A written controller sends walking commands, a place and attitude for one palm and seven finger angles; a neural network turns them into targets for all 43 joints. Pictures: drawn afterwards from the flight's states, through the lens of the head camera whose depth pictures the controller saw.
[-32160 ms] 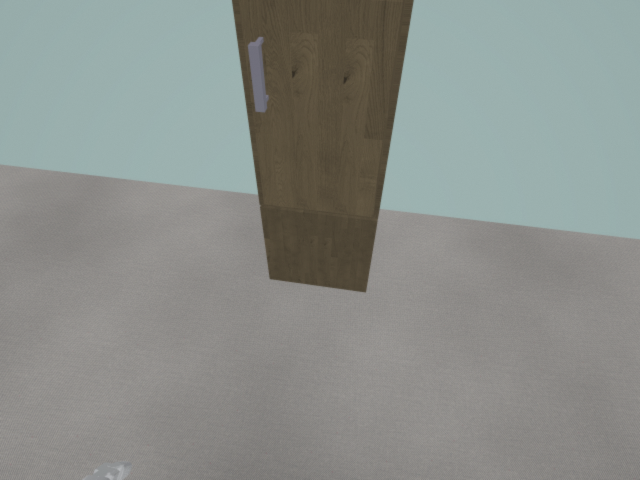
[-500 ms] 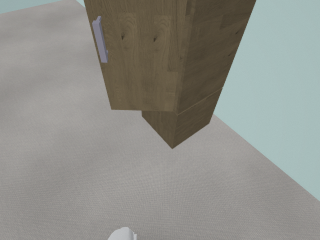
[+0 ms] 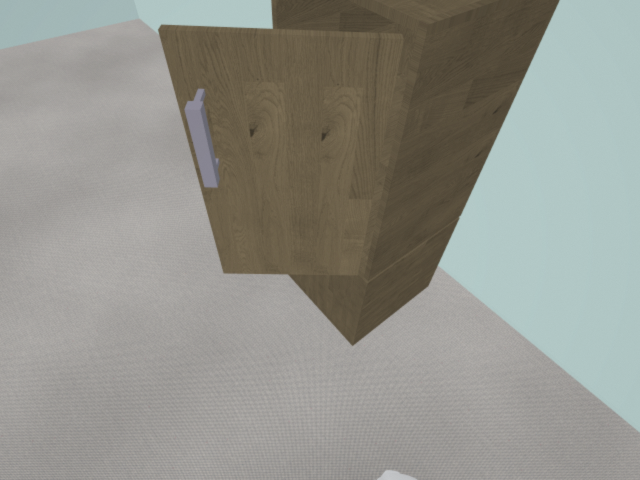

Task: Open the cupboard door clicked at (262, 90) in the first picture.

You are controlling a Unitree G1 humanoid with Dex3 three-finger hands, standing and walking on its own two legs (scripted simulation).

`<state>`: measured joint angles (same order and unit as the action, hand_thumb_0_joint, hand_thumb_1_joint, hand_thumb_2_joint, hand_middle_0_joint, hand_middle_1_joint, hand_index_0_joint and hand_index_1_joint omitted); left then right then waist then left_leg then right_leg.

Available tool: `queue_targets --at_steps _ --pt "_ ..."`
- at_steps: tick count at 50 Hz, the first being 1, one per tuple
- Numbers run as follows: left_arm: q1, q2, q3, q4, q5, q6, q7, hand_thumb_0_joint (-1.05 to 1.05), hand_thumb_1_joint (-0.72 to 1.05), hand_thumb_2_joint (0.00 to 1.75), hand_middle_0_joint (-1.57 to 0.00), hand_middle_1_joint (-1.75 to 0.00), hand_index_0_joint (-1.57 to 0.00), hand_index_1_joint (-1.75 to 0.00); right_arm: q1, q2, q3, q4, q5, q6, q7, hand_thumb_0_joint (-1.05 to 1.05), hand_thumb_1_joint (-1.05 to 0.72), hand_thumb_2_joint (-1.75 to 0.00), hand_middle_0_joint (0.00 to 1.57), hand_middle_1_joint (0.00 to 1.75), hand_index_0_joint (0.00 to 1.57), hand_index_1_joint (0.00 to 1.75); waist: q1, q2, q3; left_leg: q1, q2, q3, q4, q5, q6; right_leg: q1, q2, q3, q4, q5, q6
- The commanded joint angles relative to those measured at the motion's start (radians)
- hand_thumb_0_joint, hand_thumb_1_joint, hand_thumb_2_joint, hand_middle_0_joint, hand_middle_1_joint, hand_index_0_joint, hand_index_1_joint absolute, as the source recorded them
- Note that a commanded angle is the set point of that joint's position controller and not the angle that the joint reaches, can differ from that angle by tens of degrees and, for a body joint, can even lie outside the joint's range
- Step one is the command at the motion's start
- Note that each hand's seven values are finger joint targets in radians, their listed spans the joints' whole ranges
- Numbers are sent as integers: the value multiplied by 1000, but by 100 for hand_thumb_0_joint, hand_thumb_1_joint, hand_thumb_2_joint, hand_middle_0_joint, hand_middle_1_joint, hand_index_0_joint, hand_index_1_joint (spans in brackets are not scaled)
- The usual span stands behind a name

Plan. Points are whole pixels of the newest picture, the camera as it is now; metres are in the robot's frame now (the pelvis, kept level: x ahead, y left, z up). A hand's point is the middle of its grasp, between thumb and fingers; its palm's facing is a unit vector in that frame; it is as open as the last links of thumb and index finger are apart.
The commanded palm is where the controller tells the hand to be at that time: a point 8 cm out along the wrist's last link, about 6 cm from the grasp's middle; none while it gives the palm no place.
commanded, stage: come to a stop and stand still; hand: left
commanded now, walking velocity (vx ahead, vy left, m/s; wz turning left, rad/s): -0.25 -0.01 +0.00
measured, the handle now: (206, 139) +0.60 +0.23 +0.08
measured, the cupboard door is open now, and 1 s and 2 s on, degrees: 51 51 51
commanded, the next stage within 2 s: look again from close up in 1.08 s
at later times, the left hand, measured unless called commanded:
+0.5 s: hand out of the picture +0.05 +0.19 -0.19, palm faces +0.08 -0.98 -0.19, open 7.3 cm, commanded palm none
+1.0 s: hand out of the picture -0.03 +0.14 -0.18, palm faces +0.02 -0.99 -0.16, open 7.4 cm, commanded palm none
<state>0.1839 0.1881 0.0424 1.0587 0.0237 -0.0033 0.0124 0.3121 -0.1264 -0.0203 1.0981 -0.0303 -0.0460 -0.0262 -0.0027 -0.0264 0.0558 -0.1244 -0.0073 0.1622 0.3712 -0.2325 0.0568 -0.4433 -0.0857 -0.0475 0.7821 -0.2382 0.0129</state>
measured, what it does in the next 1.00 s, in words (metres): steps on the spot: right foot, then right foot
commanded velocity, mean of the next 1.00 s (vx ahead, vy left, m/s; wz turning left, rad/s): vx -0.05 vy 0.03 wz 0.00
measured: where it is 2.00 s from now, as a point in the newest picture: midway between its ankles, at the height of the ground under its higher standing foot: outside the picture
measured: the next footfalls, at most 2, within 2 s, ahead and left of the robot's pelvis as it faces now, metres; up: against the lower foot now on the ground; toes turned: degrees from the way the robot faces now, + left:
right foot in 0.08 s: +0.10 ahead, -0.14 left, +0.00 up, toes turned -5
right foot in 0.60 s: +0.01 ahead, -0.13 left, +0.00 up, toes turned -1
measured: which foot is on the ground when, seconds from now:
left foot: down 0.00-1.00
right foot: up 0.00-0.06, down 0.08-0.38, up 0.40-0.58, down 0.60-1.00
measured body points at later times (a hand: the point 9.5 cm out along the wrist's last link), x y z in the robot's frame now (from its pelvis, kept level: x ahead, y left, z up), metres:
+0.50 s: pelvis +0.00 +0.00 -0.01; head +0.02 +0.02 +0.44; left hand +0.05 +0.24 -0.17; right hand +0.05 -0.23 -0.15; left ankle -0.01 +0.09 -0.74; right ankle +0.01 -0.13 -0.72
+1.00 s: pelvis -0.02 -0.02 +0.00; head -0.01 -0.01 +0.45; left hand -0.03 +0.20 -0.17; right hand -0.03 -0.24 -0.16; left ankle -0.01 +0.09 -0.74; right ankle -0.03 -0.13 -0.74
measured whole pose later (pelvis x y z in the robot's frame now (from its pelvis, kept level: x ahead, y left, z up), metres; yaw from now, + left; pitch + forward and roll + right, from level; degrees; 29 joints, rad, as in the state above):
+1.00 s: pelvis -0.02 -0.02 +0.00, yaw +0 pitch -2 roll +0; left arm 0.28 0.14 -0.01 1.14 0.01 0.00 0.03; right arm 0.28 -0.15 -0.02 1.15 -0.02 0.02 -0.02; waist 0.00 -0.02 0.04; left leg -0.17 0.02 0.12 0.39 -0.20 0.02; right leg -0.14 0.00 -0.02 0.41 -0.24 -0.01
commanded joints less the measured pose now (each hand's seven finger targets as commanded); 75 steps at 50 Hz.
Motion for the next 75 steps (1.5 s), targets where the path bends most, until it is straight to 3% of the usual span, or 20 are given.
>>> queue_targets --at_steps 1,3,5,8,11,14,16,18,19,21,28,30,32,35,47,58,59,61,64,75 --pt "91 18 -3 -15 -7 4 4 0 90 90 -20 -30 -20 -30 25 -143 -23 -22 9 11 -20 0 -90 -90 20 30 20 30 28 108 -40 -62 256 -127 17 521 47 215 17 -22 -229 75 3" --pt "130 89 7 -6 -3 -7 12 0 90 90 -20 -30 -20 -30 33 -111 -22 -17 21 21 -17 0 -90 -90 20 30 20 30 39 -7 -59 -145 154 -100 99 264 -32 338 -59 102 -328 485 -29" --pt "97 156 8 -16 -10 -8 16 0 90 90 -20 -30 -20 -30 99 -79 -25 -6 36 46 -4 0 -90 -90 20 30 20 30 -4 -85 -77 -157 55 -70 153 -108 -78 302 -241 181 -324 678 -147" --pt "56 138 12 -33 -13 -3 32 0 90 90 -20 -30 -20 -30 105 -71 -28 6 29 75 -6 0 -90 -90 20 30 20 30 -2 -221 -120 -130 47 -71 259 -191 -84 306 -227 173 -357 701 -169" --pt "60 150 28 -36 -6 -2 43 0 90 90 -20 -30 -20 -30 56 -86 -37 -18 31 81 -8 0 -90 -90 20 30 20 30 29 -208 -135 -219 37 -105 390 -311 -95 383 -268 199 -356 875 -217" --pt "22 154 43 -53 -2 4 44 0 90 90 -20 -30 -20 -30 58 -65 -37 -21 31 82 -5 0 -90 -90 20 30 20 30 12 -102 -146 -185 38 -105 263 -233 -101 372 -247 174 -328 768 -200" --pt "-11 139 42 -62 -8 11 38 0 90 90 -20 -30 -20 -30 104 -63 -37 -7 24 77 -3 0 -90 -90 20 30 20 30 -21 -78 -137 -38 42 -86 77 -15 -96 242 -193 136 -305 479 -135" --pt "-18 49 26 -91 -17 29 25 0 90 90 -20 -30 -20 -30 66 -145 -49 -42 6 66 -6 0 -90 -90 20 30 20 30 -2 204 -82 -93 249 -324 -71 110 2 123 -16 -4 -204 4 -18" --pt "-38 43 23 -95 -14 39 24 0 90 90 -20 -30 -20 -30 -2 -172 -50 -69 2 68 -8 0 -90 -90 20 30 20 30 4 248 -18 -220 307 -353 -144 73 59 156 23 -12 -116 -145 -5" --pt "-25 47 27 -84 -2 57 19 0 90 90 -20 -30 -20 -30 -64 -157 -42 -95 0 61 -15 0 -90 -90 20 30 20 30 10 243 52 -282 279 -312 -184 22 80 131 29 45 45 -217 -23" --pt "67 45 2 -36 -11 15 14 0 90 90 -20 -30 -20 -30 -42 -169 -36 -74 15 33 -18 0 -90 -90 20 30 20 30 19 111 -99 60 213 -204 16 478 53 196 34 35 -305 -15 -8" --pt "89 86 -1 -16 -10 -2 23 0 90 90 -20 -30 -20 -30 -31 -147 -35 -69 29 33 -15 0 -90 -90 20 30 20 30 -2 13 -117 21 140 -165 66 334 -18 268 -30 139 -394 280 -38" --pt "63 101 -11 -18 -11 -6 22 0 90 90 -20 -30 -20 -30 -35 -130 -29 -64 30 39 -3 0 -90 -90 20 30 20 30 -20 9 -67 10 108 -157 13 140 -41 210 -78 150 -414 220 -60" --pt "86 71 -21 5 -14 -13 25 0 90 90 -20 -30 -20 -30 -28 -147 -27 -41 24 38 -4 0 -90 -90 20 30 20 30 -18 -102 -83 48 125 -157 14 191 -37 223 -42 130 -409 230 -44" --pt "136 53 -29 41 -15 -10 23 0 90 90 -20 -30 -20 -30 3 -109 -4 21 19 47 -1 0 -90 -90 20 30 20 30 -5 1 55 -32 109 -151 -65 -29 -43 176 -20 138 -508 -54 -46" --pt "161 21 -29 63 -19 -12 27 0 90 90 -20 -30 -20 -30 64 -84 0 50 19 35 -13 0 -90 -90 20 30 20 30 1 25 22 -44 121 -161 -66 38 -40 233 -17 113 -469 47 -51" --pt "210 49 -47 74 4 -39 64 0 90 90 -20 -30 -20 -30 -47 -126 8 -24 24 11 5 0 -90 -90 20 30 20 30 30 107 41 -106 139 -128 142 194 -62 200 -62 133 -431 315 -47" --pt "141 84 -34 16 -9 -39 44 0 90 90 -20 -30 -20 -30 44 -81 5 -31 12 21 10 0 -90 -90 20 30 20 30 -25 143 12 -106 99 -159 63 -41 -47 152 -45 143 -410 -84 -82" --pt "168 47 -38 21 -10 -41 35 0 90 90 -20 -30 -20 -30 79 -93 10 -45 10 11 7 0 -90 -90 20 30 20 30 -16 94 -69 -112 125 -185 56 53 -18 219 1 94 -339 1 -72" --pt "164 41 -40 12 -10 -28 32 0 90 90 -20 -30 -20 -30 52 -116 13 -40 13 9 0 0 -90 -90 20 30 20 30 -3 -19 41 -110 123 -174 13 88 -10 165 -1 106 -336 61 -50"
